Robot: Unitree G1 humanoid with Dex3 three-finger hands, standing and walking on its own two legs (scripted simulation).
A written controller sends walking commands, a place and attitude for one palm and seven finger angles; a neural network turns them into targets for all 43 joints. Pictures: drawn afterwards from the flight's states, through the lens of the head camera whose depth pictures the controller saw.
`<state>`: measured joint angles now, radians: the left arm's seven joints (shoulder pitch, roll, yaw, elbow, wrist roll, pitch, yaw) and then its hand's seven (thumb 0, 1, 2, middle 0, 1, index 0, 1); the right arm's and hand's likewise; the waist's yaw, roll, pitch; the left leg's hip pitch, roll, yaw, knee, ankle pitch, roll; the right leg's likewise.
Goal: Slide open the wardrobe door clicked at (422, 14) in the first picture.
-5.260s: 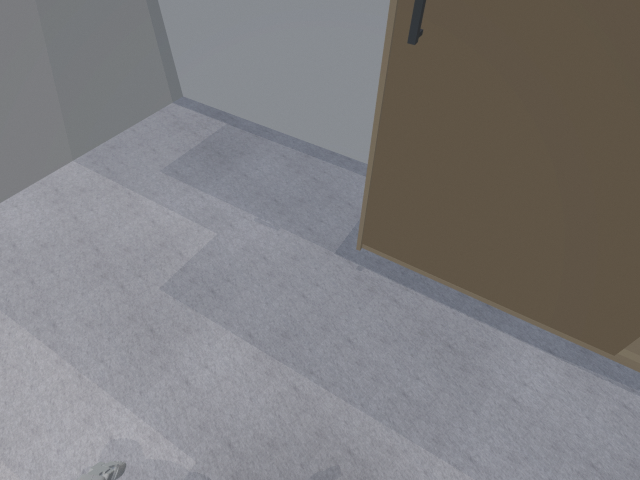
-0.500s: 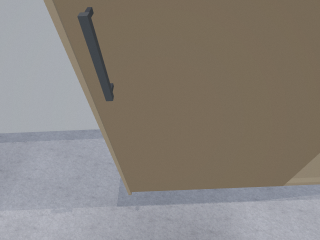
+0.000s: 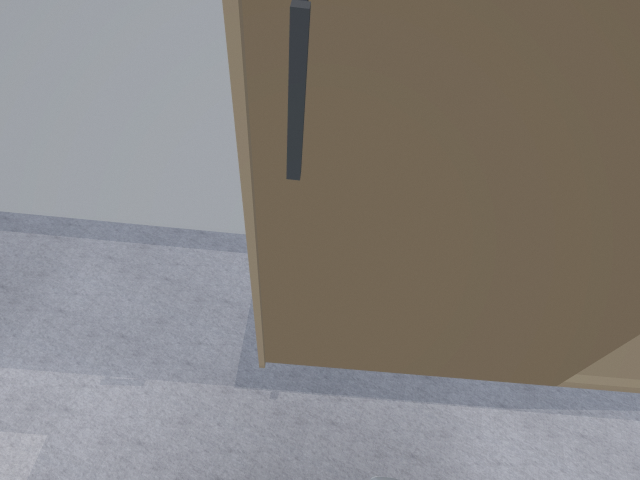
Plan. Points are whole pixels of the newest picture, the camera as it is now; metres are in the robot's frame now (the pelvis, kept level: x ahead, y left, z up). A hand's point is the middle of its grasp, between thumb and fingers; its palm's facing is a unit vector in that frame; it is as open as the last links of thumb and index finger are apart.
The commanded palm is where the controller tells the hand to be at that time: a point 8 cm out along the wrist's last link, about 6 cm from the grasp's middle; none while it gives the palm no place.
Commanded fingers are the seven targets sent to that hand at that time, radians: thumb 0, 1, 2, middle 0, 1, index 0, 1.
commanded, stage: come to a stop and stand still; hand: left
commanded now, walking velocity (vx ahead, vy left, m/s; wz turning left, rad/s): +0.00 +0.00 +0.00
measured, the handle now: (298, 96) +0.51 +0.09 +0.21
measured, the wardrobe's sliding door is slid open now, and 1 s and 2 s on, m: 0.00 0.00 0.00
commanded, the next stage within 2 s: look again from close up in 0.84 s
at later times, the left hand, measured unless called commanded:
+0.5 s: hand out of the picture -0.04 +0.15 -0.17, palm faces +0.00 -0.99 -0.17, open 7.3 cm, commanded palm none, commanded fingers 0.00 0.90 0.90 -0.20 -0.30 -0.20 -0.30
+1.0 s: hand out of the picture -0.05 +0.15 -0.18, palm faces +0.02 -0.99 -0.16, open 7.4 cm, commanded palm none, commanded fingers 0.00 0.90 0.90 -0.20 -0.30 -0.20 -0.30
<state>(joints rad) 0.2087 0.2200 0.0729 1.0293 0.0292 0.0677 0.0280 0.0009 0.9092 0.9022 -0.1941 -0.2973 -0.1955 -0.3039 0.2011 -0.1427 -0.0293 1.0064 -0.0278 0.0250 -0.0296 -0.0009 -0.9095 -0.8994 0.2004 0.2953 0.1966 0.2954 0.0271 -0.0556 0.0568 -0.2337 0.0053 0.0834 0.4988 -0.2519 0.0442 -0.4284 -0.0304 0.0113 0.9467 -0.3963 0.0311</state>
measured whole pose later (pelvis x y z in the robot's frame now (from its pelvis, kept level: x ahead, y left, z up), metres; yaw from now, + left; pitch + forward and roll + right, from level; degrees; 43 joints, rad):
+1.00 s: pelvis -0.04 +0.00 +0.00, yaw +0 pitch -3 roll -1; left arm 0.33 0.11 -0.02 1.09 0.02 -0.02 0.05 0.00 0.91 0.90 -0.20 -0.30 -0.20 -0.30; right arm 0.31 -0.14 0.00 1.08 -0.02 -0.01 -0.02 0.01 -0.92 -0.90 0.20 0.30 0.20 0.30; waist -0.01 0.01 0.03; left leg -0.29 0.01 0.08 0.54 -0.20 0.04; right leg -0.16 -0.01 -0.06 0.51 -0.30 0.00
